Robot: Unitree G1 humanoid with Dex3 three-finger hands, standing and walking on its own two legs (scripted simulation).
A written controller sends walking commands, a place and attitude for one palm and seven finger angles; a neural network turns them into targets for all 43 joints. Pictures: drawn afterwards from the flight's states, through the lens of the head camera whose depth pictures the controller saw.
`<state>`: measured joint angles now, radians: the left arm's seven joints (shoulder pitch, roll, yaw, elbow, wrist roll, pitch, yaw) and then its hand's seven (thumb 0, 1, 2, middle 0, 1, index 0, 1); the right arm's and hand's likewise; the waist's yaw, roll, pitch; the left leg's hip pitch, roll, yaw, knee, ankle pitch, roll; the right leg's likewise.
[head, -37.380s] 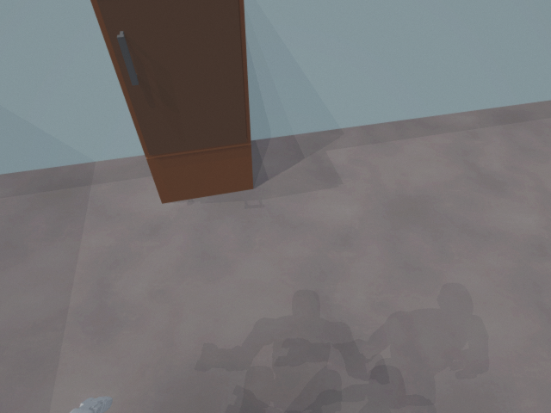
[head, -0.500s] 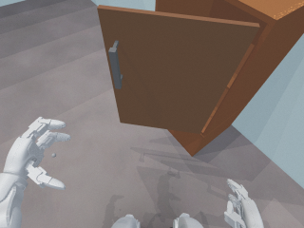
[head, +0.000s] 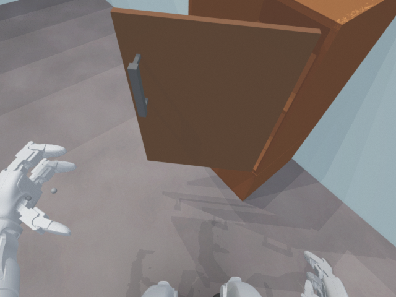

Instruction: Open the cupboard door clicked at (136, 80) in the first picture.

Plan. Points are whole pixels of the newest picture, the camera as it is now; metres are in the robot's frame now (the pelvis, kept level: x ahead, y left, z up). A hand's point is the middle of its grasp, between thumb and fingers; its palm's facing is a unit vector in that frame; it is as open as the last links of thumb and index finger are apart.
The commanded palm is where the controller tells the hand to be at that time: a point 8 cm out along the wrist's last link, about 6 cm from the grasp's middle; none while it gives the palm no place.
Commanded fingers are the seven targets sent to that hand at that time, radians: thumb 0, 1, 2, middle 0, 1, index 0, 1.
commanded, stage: raise the hand with hooked fingers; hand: left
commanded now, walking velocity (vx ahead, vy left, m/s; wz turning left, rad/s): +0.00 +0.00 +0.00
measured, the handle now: (140, 87) +0.59 +0.17 +0.03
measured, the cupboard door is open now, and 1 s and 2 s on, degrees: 45 45 45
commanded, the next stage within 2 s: move the hooked fingers beside the handle in 0.16 s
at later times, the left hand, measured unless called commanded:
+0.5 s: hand (67, 177) +0.32 +0.26 +0.05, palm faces -0.06 -1.00 -0.03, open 14.0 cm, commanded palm +0.30 +0.31 +0.05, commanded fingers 0.00 -0.50 0.30 -0.30 -1.20 -0.30 -1.20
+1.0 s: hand (88, 139) +0.40 +0.25 +0.05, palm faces -0.06 -1.00 -0.03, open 14.0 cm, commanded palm +0.38 +0.30 +0.05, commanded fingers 0.00 -0.50 0.30 -0.30 -1.20 -0.30 -1.20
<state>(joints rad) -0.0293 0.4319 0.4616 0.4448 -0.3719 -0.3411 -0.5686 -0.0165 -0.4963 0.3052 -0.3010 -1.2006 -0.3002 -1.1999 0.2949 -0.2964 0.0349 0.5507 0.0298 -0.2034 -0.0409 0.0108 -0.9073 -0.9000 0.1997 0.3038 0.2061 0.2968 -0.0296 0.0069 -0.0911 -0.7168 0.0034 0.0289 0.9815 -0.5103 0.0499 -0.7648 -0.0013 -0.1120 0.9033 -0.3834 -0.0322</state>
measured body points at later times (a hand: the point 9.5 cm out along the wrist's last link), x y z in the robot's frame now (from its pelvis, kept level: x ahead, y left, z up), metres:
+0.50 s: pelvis -0.01 +0.00 +0.00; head +0.07 +0.01 +0.44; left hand +0.31 +0.31 +0.06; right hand +0.15 -0.25 -0.09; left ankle -0.02 +0.08 -0.68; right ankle +0.03 -0.11 -0.68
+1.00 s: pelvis +0.00 +0.00 -0.01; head +0.11 +0.01 +0.43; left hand +0.40 +0.30 +0.06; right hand +0.08 -0.28 -0.11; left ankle -0.02 +0.08 -0.68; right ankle +0.03 -0.11 -0.68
